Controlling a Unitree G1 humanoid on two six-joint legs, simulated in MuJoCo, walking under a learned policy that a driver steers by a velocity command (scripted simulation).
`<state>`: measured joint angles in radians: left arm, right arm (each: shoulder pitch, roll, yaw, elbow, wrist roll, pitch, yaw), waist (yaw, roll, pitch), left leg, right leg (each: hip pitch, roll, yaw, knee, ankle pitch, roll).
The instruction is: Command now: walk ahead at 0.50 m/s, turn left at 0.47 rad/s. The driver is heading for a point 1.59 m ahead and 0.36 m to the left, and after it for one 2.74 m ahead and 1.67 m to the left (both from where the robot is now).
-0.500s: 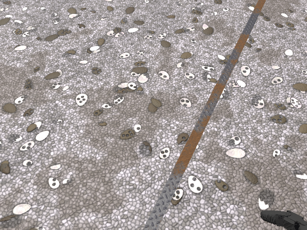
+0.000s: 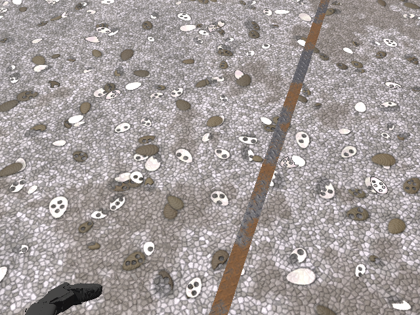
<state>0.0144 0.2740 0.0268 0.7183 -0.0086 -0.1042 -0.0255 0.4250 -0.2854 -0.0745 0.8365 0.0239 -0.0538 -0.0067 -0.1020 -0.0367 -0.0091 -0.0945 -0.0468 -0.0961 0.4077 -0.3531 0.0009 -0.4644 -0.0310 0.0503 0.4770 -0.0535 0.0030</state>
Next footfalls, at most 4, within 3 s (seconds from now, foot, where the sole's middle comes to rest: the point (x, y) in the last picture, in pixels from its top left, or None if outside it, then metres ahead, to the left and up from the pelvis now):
0.02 right None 0.16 -0.13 -0.77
0.52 left None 0.37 0.19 -0.77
1.08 right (157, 245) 0.75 0.13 -0.77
1.56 left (86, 200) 0.96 0.39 -0.77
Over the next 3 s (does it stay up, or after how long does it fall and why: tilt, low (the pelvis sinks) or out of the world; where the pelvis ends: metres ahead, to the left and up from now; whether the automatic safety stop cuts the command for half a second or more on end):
stays up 1.53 0.30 0.00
